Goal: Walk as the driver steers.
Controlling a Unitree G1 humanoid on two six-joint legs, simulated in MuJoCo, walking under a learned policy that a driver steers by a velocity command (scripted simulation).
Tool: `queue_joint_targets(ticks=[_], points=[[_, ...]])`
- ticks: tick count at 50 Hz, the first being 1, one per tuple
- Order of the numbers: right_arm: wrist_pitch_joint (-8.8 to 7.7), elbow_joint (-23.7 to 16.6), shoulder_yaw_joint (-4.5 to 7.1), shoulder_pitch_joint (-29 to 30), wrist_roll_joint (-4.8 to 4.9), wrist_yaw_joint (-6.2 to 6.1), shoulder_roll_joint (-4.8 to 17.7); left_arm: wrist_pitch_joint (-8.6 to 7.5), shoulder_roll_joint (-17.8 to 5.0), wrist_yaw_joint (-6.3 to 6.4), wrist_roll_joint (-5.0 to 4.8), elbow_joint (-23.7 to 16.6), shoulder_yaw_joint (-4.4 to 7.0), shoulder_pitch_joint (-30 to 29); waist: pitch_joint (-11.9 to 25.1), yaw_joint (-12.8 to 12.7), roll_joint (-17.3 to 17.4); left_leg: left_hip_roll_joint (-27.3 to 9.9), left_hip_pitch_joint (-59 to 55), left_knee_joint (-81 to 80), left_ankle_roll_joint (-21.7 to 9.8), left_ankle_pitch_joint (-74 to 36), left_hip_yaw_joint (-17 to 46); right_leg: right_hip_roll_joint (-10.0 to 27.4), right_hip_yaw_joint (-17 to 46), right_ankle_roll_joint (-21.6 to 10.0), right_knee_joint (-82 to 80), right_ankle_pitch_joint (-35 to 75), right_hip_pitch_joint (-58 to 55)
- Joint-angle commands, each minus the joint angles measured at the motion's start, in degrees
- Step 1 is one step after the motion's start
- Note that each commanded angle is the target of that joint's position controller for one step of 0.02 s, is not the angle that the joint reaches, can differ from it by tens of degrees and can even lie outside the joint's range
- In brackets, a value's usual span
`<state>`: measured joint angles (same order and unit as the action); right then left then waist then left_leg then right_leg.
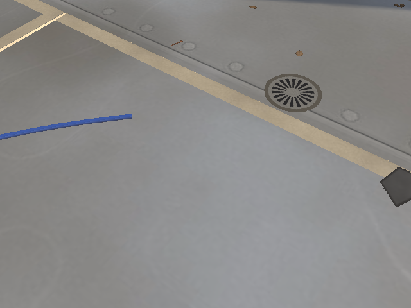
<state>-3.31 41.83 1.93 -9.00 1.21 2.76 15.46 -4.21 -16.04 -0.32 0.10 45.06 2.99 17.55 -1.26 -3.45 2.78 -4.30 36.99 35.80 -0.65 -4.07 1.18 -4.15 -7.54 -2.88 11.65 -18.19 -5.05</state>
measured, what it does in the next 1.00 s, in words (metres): walks ahead, turning left: left foot, then right foot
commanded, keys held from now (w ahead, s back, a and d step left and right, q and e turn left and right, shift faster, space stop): w+q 0.80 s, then w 0.04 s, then w+e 0.16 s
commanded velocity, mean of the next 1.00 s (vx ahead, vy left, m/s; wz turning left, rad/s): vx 0.50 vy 0.00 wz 0.48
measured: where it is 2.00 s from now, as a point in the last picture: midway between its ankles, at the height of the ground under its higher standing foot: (158, 156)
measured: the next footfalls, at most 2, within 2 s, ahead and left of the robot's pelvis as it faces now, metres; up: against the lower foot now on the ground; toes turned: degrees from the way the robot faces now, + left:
left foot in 0.10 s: +0.23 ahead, +0.12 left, +0.00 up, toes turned +5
right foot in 0.56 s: +0.53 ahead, -0.04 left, +0.00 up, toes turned +24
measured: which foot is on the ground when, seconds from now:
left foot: up 0.00-0.08, down 0.10-0.58, up 0.60-1.00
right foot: down 0.00-0.10, up 0.12-0.54, down 0.56-1.00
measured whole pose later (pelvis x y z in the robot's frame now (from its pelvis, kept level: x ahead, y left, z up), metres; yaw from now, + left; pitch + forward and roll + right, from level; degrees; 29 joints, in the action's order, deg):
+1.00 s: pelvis +0.54 +0.11 +0.00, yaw +31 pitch +2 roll -2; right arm -2.5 34.3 2.3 -3.8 1.0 2.3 15.0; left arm -4.0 -16.4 -0.7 -1.5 50.1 3.2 22.4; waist -2.1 -6.6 2.1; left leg -4.3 34.3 35.6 -0.6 3.8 1.7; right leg 0.2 -7.0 0.4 14.3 -18.2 -2.3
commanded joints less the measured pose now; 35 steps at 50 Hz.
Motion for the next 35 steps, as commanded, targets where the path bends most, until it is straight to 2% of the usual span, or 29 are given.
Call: queue_joint_targets(ticks=[1, 3, 4, 5, 6, 7, 8, 9, 10, 11, 13, 15, 19, 21, 23, 25, 26, 27, 28, 29, 30, 31, 32, 33, 34, 35], points=[[-1.08, -7.61, 0.97, 7.60, -0.11, 1.31, 4.32, 0.92, -10.17, 0.87, -0.56, -1.48, 2.80, 0.95, -3.22, -0.57, -5.41, 1.60, 3.84, -2.22, -2.58, 7.17, -2.76, 19.24, 2.64, -5.91, 3.39, 41.01, -3.31], [-0.55, -7.42, 2.30, 2.01, -0.29, 1.28, 6.80, 1.82, -11.84, 1.70, -0.59, -1.92, 3.23, -0.15, 2.09, 3.11, -7.91, 5.72, -5.62, -1.31, -4.96, 13.09, -6.38, 18.67, 0.81, -4.29, 13.71, 61.06, -3.82], [-0.39, -5.99, 3.73, -5.45, -0.22, 0.86, 9.29, 2.26, -11.93, 2.13, -0.63, -2.19, 3.14, -0.96, 6.37, 7.47, -7.41, 7.97, -16.38, -3.44, -6.76, 11.68, -6.97, 17.14, -0.93, -2.76, 24.19, 63.80, -0.41], [-0.02, -4.32, 5.43, -14.64, -0.03, -0.06, 13.00, 1.97, -10.92, 2.56, -0.25, -2.98, 2.53, -0.79, 11.69, 12.08, -3.91, 4.68, -33.56, -5.31, -9.78, 8.63, 0.37, 14.96, -1.41, -0.53, 39.44, 51.97, 11.27], [-0.07, -4.27, 6.75, -16.76, 0.26, -0.60, 19.06, 0.38, -3.26, 1.43, 1.33, -5.61, -0.03, 5.80, 18.21, 7.14, 10.90, -10.73, -56.39, -6.94, -20.84, 15.83, 31.03, 3.44, 0.53, 3.61, 61.89, 2.08, 38.23], [-0.43, -5.35, 5.37, -18.10, 0.15, -0.72, 14.50, -1.87, -5.94, 0.33, 0.51, -5.47, 0.00, 1.94, 24.92, 10.13, 6.93, -14.76, -62.17, -15.48, -23.54, 20.03, 47.08, 0.12, 12.94, 3.34, 69.75, -14.75, 46.57], [-0.57, -5.19, 4.55, -16.22, -0.47, -0.89, 11.95, -3.19, -9.10, -0.49, -1.89, -7.52, 0.89, -3.78, 17.26, 11.17, 3.74, -13.00, -57.63, -17.11, -20.11, 18.60, 38.08, 3.73, 14.92, 2.17, 69.41, -10.39, 51.15], [-0.65, -5.70, 4.31, -12.67, -0.34, -1.03, 11.07, -3.93, -8.39, -0.49, -1.88, -8.56, 0.42, -6.17, 11.31, 9.14, -1.05, -10.69, -49.11, -17.50, -18.25, 14.29, 31.18, 6.21, 14.05, 1.62, 64.44, -5.83, 50.46], [-0.56, -6.34, 3.93, -9.05, -0.27, -1.08, 9.86, -4.07, -8.17, -0.12, -0.51, -8.55, 0.61, -7.18, 6.64, 6.72, -4.05, -8.46, -40.93, -18.44, -17.08, 7.86, 26.17, 7.93, 13.19, 2.05, 58.91, -3.64, 48.23], [-0.61, -7.19, 3.42, -6.89, -0.85, -1.30, 8.61, -3.54, -8.67, 0.07, 0.22, -8.52, 1.04, -6.27, 5.29, 4.63, -2.47, -6.96, -35.26, -19.71, -16.81, 2.60, 23.09, 9.23, 13.34, 2.62, 55.99, -1.83, 44.09], [-0.59, -7.69, 3.41, -4.93, -0.84, -1.68, 8.60, -2.21, -7.75, 0.18, 0.77, -8.03, 1.00, -3.95, 4.07, 2.52, -0.68, -5.18, -29.06, -21.81, -17.26, -1.80, 20.21, 9.58, 12.40, 4.66, 51.81, -0.64, 40.66], [-0.65, -7.12, 3.74, -5.34, -0.63, -2.34, 9.85, -1.28, -6.19, 0.49, 0.97, -8.18, 0.47, -4.81, 2.78, 2.35, -0.48, -3.74, -24.02, -22.60, -16.97, -4.40, 16.52, 9.16, 10.89, 6.70, 45.73, 2.05, 39.43], [0.17, -5.75, 4.19, -7.71, -0.03, -3.47, 11.19, -1.43, -3.86, 0.29, 0.68, -9.97, -0.61, -13.81, 1.63, 5.85, 1.58, 0.43, -19.78, -21.59, -12.95, 2.92, 12.52, 6.08, 10.01, 8.01, 27.59, 18.25, 34.51], [0.60, -4.88, 4.32, -9.83, 0.09, -3.65, 11.57, -1.85, -4.45, -0.13, -0.02, -10.65, -0.44, -17.02, 1.93, 7.34, 2.17, -0.14, -20.61, -20.59, -11.94, 6.82, 14.62, 4.40, 10.32, 7.93, 22.51, 22.15, 32.04], [0.92, -4.28, 4.30, -10.96, 0.44, -3.74, 11.21, -2.31, -5.91, -0.50, -0.46, -11.08, 0.14, -18.07, 2.08, 7.36, 2.75, -1.51, -23.69, -18.00, -11.18, 10.21, 18.29, 4.09, 12.06, 7.09, 18.96, 21.10, 31.12], [1.12, -4.20, 4.32, -10.65, 0.34, -3.86, 10.87, -2.78, -7.52, -0.73, -0.65, -10.92, 0.99, -16.89, 2.12, 6.07, 3.99, -3.01, -26.55, -14.74, -10.16, 11.73, 22.08, 4.27, 13.13, 5.46, 17.18, 17.23, 29.34], [1.26, -4.38, 4.34, -9.90, 0.21, -3.85, 10.65, -3.04, -8.08, -0.71, -0.74, -10.43, 1.44, -14.79, 2.28, 4.68, 4.79, -3.09, -26.83, -12.74, -9.50, 11.47, 23.22, 4.29, 12.72, 4.32, 16.26, 15.24, 26.69], [1.34, -4.64, 3.95, -9.37, 0.06, -3.77, 9.30, -3.27, -8.78, -0.50, -0.58, -9.29, 2.10, -10.66, 3.60, 2.40, 4.71, -1.46, -26.07, -9.19, -8.21, 10.82, 22.72, 4.46, 11.85, 2.84, 14.11, 14.90, 20.90], [1.16, -5.21, 2.88, -9.52, -0.32, -3.53, 6.33, -3.56, -10.78, -0.08, 0.28, -8.60, 2.94, -4.50, 8.88, -0.55, 2.14, 1.56, -22.80, 1.13, -6.26, 12.24, 19.67, 9.58, 15.85, -0.03, 14.27, 12.83, 9.92], [0.81, -6.40, 1.61, -14.93, -0.14, -3.46, 2.23, -3.31, -15.30, 0.32, 1.42, -7.96, 4.02, 2.06, 17.10, -0.18, -10.15, 9.00, -7.95, 19.80, -2.33, 28.00, 11.72, 22.35, 34.16, -6.75, 12.33, 5.25, -9.45], [0.43, -7.52, 1.52, -17.47, 0.90, -3.50, 4.43, -2.52, -15.27, -0.34, 0.39, -6.03, 4.36, 5.24, 18.48, 0.47, -22.15, 8.48, 5.39, 32.58, -0.90, 39.35, 8.60, 29.19, 54.73, -11.70, 6.23, -11.53, -13.60], [0.68, -6.35, 2.84, -14.28, 1.14, -3.60, 9.57, -2.33, -10.32, -0.31, -0.21, -7.12, 3.12, 2.28, 10.89, -0.72, -13.85, 5.16, 8.94, 37.75, -0.31, 34.21, 9.79, 27.02, 49.92, -9.76, 4.25, -18.28, -7.56], [1.06, -7.03, 3.29, -9.57, 0.51, -3.59, 10.68, -1.87, -8.32, -0.08, -0.10, -7.38, 2.49, -0.20, 5.57, -0.94, -9.86, 3.40, 8.93, 38.40, -0.04, 29.61, 7.62, 24.59, 40.62, -7.58, 4.21, -12.70, -1.14], [1.23, -7.46, 3.35, -7.55, -0.07, -3.51, 9.99, -1.64, -7.00, -0.01, 0.24, -7.30, 1.94, -2.51, 2.48, -0.02, -7.82, 1.77, 7.28, 36.48, 0.21, 26.02, 6.91, 21.95, 33.63, -6.78, 3.20, -5.05, 4.57], [1.39, -7.77, 3.53, -6.82, -0.14, -3.26, 9.19, -1.60, -5.79, 0.15, 0.48, -6.87, 1.54, -3.82, 0.82, 1.03, -8.63, 0.18, 5.59, 34.31, 0.31, 23.63, 6.81, 20.03, 28.62, -6.32, 2.01, 0.50, 8.13], [1.65, -7.84, 3.44, -7.21, 0.22, -2.96, 8.11, -1.73, -5.44, 0.27, 0.61, -6.50, 1.41, -4.37, 0.27, 1.79, -9.94, -0.84, 3.34, 33.04, 0.38, 22.19, 6.08, 18.65, 24.59, -5.94, 0.65, 3.81, 10.69]])
Keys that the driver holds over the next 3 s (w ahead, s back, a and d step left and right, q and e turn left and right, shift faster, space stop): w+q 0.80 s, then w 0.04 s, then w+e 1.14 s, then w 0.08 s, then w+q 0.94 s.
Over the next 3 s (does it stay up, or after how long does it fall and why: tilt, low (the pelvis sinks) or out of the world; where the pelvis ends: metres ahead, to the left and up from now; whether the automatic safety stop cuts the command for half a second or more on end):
stays up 1.54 0.33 0.00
